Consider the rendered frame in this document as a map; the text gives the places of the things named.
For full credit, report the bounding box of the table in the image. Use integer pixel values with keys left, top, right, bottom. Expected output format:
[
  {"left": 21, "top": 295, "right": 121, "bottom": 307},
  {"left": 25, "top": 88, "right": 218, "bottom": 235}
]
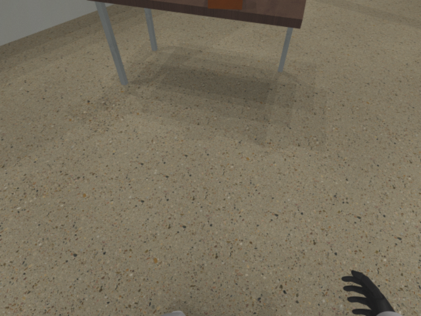
[{"left": 88, "top": 0, "right": 306, "bottom": 86}]

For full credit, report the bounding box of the right robot hand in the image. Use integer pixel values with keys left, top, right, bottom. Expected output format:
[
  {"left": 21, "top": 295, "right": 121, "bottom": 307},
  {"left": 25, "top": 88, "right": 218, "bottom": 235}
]
[{"left": 341, "top": 270, "right": 395, "bottom": 316}]

